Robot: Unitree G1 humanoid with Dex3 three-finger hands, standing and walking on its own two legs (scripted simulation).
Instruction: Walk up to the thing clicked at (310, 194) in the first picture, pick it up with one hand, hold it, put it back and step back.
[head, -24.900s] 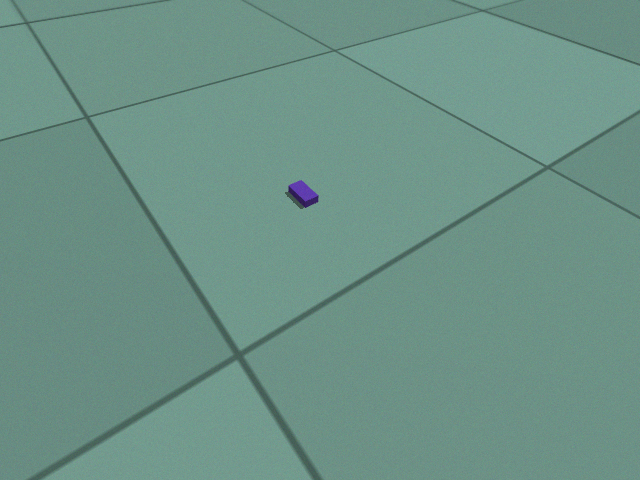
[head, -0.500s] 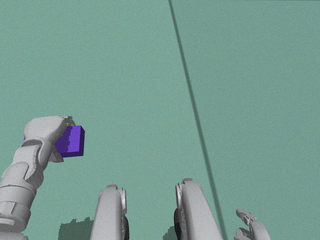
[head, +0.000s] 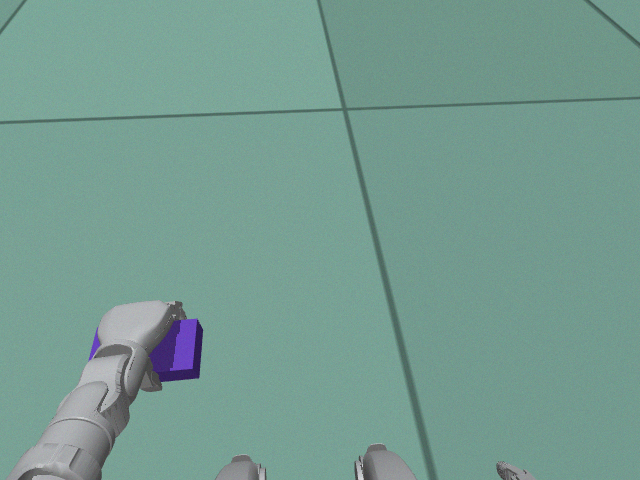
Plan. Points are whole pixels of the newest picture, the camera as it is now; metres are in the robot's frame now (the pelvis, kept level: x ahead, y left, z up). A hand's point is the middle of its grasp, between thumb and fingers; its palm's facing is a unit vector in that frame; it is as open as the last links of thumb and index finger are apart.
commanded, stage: lift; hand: left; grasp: from above
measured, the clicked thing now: (148, 352) +0.34 +0.24 -0.10
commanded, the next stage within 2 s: hold in 0.26 s
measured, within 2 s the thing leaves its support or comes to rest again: neither
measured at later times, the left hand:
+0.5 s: hand (131, 322) +0.35 +0.23 -0.01, palm faces -0.46 -0.06 -0.89, open 10.2 cm
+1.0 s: hand (131, 313) +0.35 +0.22 +0.02, palm faces -0.45 -0.04 -0.89, open 10.2 cm
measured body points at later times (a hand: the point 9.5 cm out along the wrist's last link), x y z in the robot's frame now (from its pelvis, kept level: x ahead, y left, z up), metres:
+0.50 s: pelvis +0.04 +0.01 +0.05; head +0.07 +0.00 +0.50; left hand +0.37 +0.23 +0.04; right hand +0.14 -0.25 -0.07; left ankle +0.04 +0.13 -0.66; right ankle +0.05 -0.14 -0.66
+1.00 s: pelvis +0.04 +0.00 +0.07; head +0.06 -0.02 +0.52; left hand +0.36 +0.22 +0.07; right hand +0.16 -0.26 -0.05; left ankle +0.04 +0.13 -0.66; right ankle +0.05 -0.14 -0.66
